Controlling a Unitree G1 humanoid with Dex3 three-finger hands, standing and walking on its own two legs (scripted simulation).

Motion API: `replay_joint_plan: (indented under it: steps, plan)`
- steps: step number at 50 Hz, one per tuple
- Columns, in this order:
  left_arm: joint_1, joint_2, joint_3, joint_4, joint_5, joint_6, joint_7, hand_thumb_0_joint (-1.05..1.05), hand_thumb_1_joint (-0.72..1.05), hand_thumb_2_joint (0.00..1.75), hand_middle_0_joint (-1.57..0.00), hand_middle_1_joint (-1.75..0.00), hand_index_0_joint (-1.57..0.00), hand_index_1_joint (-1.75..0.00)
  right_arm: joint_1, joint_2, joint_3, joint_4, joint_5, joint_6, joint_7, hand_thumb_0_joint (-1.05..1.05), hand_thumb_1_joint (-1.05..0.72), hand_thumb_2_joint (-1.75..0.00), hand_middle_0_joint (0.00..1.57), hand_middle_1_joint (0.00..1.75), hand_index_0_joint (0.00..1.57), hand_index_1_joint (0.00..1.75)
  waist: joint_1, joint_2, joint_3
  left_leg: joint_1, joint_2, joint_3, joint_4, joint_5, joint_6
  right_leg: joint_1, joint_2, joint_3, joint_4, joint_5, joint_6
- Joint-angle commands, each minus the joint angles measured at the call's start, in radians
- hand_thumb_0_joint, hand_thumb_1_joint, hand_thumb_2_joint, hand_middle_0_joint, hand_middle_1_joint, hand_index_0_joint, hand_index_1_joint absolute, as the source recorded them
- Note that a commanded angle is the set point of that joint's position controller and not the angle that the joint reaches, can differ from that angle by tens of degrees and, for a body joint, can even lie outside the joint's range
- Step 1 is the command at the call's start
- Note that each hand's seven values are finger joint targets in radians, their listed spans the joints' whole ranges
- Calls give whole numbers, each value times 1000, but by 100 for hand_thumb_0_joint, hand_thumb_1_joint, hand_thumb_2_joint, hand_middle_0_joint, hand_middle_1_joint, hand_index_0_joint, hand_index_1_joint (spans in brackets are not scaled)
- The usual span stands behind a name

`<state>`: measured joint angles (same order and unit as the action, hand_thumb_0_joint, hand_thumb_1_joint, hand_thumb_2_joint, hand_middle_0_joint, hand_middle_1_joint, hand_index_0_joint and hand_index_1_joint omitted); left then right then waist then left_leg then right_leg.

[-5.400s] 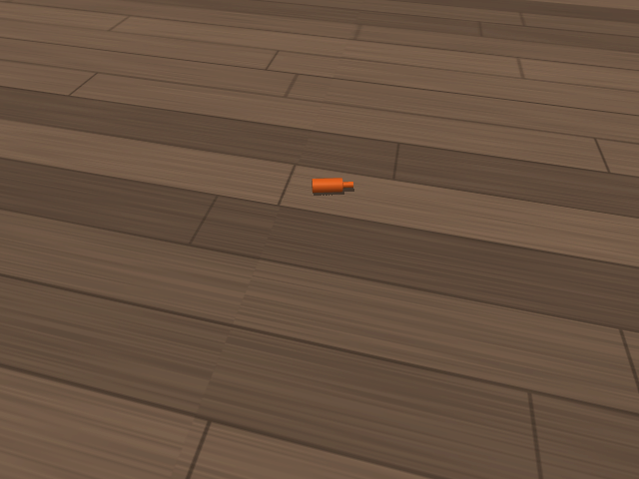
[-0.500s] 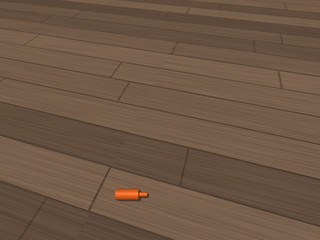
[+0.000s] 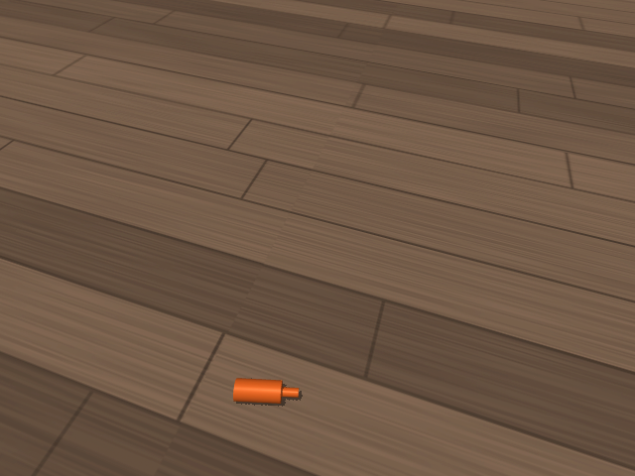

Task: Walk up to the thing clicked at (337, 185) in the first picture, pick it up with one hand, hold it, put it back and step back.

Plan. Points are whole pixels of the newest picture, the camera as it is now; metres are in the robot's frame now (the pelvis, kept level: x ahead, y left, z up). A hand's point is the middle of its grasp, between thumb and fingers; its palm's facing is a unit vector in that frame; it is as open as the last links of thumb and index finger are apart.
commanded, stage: walk up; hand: left
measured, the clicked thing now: (267, 391) +0.45 +0.15 -0.73
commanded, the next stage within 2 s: stand in 1.64 s
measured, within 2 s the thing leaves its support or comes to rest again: neither
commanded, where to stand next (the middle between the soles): +0.04 -0.03 m, yaw -3 degrees
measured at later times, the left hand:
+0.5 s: hand out of the picture +0.13 +0.21 -0.17, palm faces -0.12 -0.92 -0.38, open 7.4 cm
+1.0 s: hand out of the picture +0.07 +0.25 -0.15, palm faces -0.05 -0.91 -0.42, open 7.4 cm
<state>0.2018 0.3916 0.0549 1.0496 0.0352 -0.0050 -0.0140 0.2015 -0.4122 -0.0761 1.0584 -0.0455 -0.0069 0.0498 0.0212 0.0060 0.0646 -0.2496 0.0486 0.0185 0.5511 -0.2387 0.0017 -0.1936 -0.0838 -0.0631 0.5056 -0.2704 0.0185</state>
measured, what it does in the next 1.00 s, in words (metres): steps on the spot: right foot, then left foot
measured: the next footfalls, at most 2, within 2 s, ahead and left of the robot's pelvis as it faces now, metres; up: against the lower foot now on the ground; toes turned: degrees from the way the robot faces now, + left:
right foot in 0.42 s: +0.05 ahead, -0.15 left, +0.00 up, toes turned -2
left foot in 0.72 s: +0.03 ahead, +0.09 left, +0.00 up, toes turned -2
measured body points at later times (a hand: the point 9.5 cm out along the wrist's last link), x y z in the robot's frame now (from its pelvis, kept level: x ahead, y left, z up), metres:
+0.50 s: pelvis +0.00 -0.04 -0.02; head +0.06 -0.05 +0.42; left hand +0.13 +0.26 -0.14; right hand +0.08 -0.39 -0.13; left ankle +0.01 +0.12 -0.70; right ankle +0.03 -0.17 -0.73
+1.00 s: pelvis -0.01 -0.03 -0.01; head +0.01 -0.03 +0.44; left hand +0.07 +0.30 -0.12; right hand +0.05 -0.34 -0.14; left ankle -0.02 +0.09 -0.73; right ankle +0.01 -0.15 -0.73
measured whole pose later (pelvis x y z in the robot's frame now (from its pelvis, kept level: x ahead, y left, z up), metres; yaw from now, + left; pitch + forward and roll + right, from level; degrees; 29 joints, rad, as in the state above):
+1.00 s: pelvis -0.01 -0.03 -0.01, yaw -2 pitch -2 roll +0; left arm 0.20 0.40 0.04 0.99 0.03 -0.02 0.01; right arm 0.21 -0.37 -0.03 0.96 -0.02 0.02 0.03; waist 0.00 0.02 0.08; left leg -0.24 0.00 -0.01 0.65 -0.39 0.01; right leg -0.28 0.00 -0.01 0.63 -0.30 -0.02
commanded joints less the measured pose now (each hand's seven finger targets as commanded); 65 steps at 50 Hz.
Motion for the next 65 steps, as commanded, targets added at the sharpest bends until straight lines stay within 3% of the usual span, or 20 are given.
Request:
replay_joint_plan:
  steps: [1,4,6,15,20,21,22,23,27,30,34,36,38,40,44,46,48,53,59,65]
  plan:
    - [-82,185,22,-78,-42,19,14,0,90,90,-20,-30,-20,-30,-45,-292,-40,-73,17,-48,-55,0,-90,-90,20,30,20,30,-40,116,-30,1,299,-404,-304,128,182,-107,51,135,218,-265,-28]
    - [-79,185,24,-80,-37,35,17,0,90,90,-20,-30,-20,-30,-2,-265,-35,-72,24,-60,-84,0,-90,-90,20,30,20,30,-39,122,-68,251,255,-251,-140,691,167,-260,58,175,333,-240,-41]
    - [-58,203,36,-100,-25,53,13,0,90,90,-20,-30,-20,-30,63,-296,-55,-73,36,-56,-105,0,-90,-90,20,30,20,30,-50,142,-117,330,290,-252,-86,843,190,-314,62,189,446,-231,-36]
    - [-57,185,47,-186,-25,69,-16,0,90,90,-20,-30,-20,-30,6,-273,-62,-202,23,-47,-117,0,-90,-90,20,30,20,30,-40,171,-64,116,264,-129,-58,572,213,-243,51,155,400,-156,-17]
    - [16,215,64,-133,-21,18,5,0,90,90,-20,-30,-20,-30,-66,-206,-22,-241,43,8,-80,0,-90,-90,20,30,20,30,15,94,-103,-63,122,-15,217,304,103,49,89,49,-18,146,-37]
    - [9,301,84,-149,-11,4,11,0,90,90,-20,-30,-20,-30,-24,-151,-6,-249,52,17,-77,0,-90,-90,20,30,20,30,2,-129,-113,-170,36,20,403,39,49,79,-97,329,-63,359,-92]
    - [-19,345,82,-183,-15,-2,16,0,90,90,-20,-30,-20,-30,-48,-128,0,-261,57,28,-87,0,-90,-90,20,30,20,30,12,-206,-131,-214,-69,-50,529,-402,28,15,-301,571,-99,559,-268]
    - [-44,356,80,-199,-11,-6,22,0,90,90,-20,-30,-20,-30,-80,-177,-16,-248,56,36,-100,0,-90,-90,20,30,20,30,15,-177,-124,-164,-47,-133,621,-453,22,-70,-327,614,-91,565,-330]
    - [-120,244,53,-212,-11,-10,42,0,90,90,-20,-30,-20,-30,25,-182,-12,-177,69,26,-87,0,-90,-90,20,30,20,30,-34,-151,-147,-154,-32,-128,498,-279,-3,-10,-146,315,6,353,-213]
    - [-55,262,57,-201,-2,-23,42,0,90,90,-20,-30,-20,-30,-21,-180,-12,-175,31,29,-67,0,-90,-90,20,30,20,30,15,-189,-121,-185,-20,-68,287,-312,-9,55,-161,366,-34,126,-222]
    - [-55,312,74,-201,-19,-26,53,0,90,90,-20,-30,-20,-30,-3,-191,-28,-177,4,30,-42,0,-90,-90,20,30,20,30,-14,-181,-91,-110,-34,-51,150,-219,18,-24,-218,404,-12,220,-224]
    - [-80,279,59,-215,-27,-25,57,0,90,90,-20,-30,-20,-30,58,-200,-41,-166,-11,18,-32,0,-90,-90,20,30,20,30,-57,-138,-131,39,-36,-63,-25,-115,49,-117,-184,332,71,204,-170]
    - [-130,217,42,-207,-37,-23,63,0,90,90,-20,-30,-20,-30,-37,-282,-60,-205,-3,16,-17,0,-90,-90,20,30,20,30,-50,159,-69,-35,158,-367,-182,-167,180,-225,94,41,262,-206,-52]
    - [-95,213,42,-181,-33,-24,63,0,90,90,-20,-30,-20,-30,-48,-237,-50,-219,-6,10,-16,0,-90,-90,20,30,20,30,-41,125,-25,-63,203,-384,-188,-72,242,-215,97,77,379,-320,-43]
    - [-11,153,23,-137,-24,-52,36,0,90,90,-20,-30,-20,-30,-102,-201,-21,-216,27,-4,-34,0,-90,-90,20,30,20,30,19,122,-88,-24,119,-217,-62,68,138,-6,89,36,-7,-48,-45]
    - [-30,216,39,-136,-6,-57,35,0,90,90,-20,-30,-20,-30,-54,-153,1,-215,41,-9,-37,0,-90,-90,20,30,20,30,4,-12,-110,-133,48,-165,6,-13,63,111,-18,269,-84,-24,-111]
    - [-87,270,36,-143,-8,-52,22,0,90,90,-20,-30,-20,-30,-28,-161,-4,-183,37,-8,-41,0,-90,-90,20,30,20,30,-33,-101,-52,-69,-44,-63,65,-259,40,-41,-163,432,-167,-281,-208]
    - [-109,181,2,-117,-26,-42,7,0,90,90,-20,-30,-20,-30,-34,-211,-4,-146,29,-47,-42,0,-90,-90,20,30,20,30,-26,-5,-18,88,138,-318,-227,-131,125,-168,43,142,18,-30,-52]
    - [-82,214,6,-79,-34,-60,18,0,90,90,-20,-30,-20,-30,-68,-174,11,-125,42,-42,-49,0,-90,-90,20,30,20,30,-19,29,-97,87,30,-92,-117,218,44,67,-47,189,-55,371,-92]
    - [-125,193,-4,-60,-35,-47,22,0,90,90,-20,-30,-20,-30,-97,-173,7,-105,44,-35,-53,0,-90,-90,20,30,20,30,-20,16,-110,137,53,-107,-144,247,61,54,-24,149,-57,313,-74]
